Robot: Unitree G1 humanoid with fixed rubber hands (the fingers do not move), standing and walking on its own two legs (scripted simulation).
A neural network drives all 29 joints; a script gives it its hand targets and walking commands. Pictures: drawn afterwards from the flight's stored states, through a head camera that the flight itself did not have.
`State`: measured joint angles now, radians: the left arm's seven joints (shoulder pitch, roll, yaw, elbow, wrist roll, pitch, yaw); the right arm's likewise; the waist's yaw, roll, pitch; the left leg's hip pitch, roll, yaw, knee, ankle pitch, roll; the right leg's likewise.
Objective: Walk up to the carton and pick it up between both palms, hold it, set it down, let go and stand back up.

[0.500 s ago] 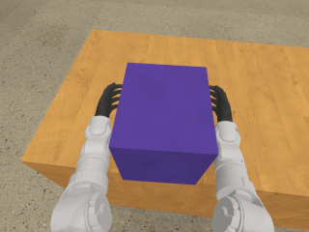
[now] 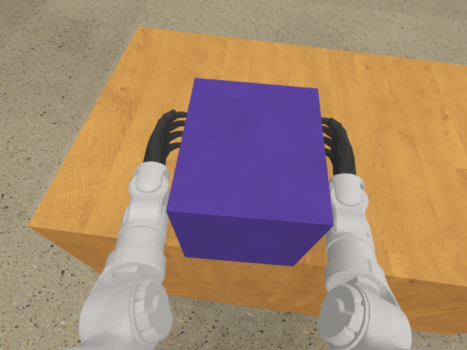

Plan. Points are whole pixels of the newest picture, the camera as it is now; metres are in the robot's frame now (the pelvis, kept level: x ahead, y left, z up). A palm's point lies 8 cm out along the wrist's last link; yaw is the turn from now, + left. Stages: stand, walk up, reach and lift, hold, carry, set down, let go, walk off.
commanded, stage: set down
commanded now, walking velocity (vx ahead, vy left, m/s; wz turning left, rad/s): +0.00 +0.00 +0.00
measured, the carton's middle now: (247, 178) +0.42 -0.05 +0.01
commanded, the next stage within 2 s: none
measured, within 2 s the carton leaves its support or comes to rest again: rests again in 0.06 s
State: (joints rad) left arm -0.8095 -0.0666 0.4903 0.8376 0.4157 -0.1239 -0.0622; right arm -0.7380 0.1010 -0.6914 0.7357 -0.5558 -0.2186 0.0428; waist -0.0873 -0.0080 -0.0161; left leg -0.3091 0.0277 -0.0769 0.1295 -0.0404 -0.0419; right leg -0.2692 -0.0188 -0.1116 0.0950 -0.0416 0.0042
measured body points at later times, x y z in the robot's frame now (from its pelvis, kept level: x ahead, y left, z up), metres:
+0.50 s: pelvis +0.01 +0.00 -0.01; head +0.12 +0.01 +0.43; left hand +0.48 +0.10 +0.03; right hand +0.43 -0.21 +0.05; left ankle +0.00 +0.14 -0.75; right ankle -0.02 -0.12 -0.75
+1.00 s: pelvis -0.01 +0.01 -0.02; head +0.05 +0.01 +0.43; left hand +0.48 +0.14 +0.10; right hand +0.42 -0.26 +0.09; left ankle +0.00 +0.14 -0.75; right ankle -0.02 -0.12 -0.75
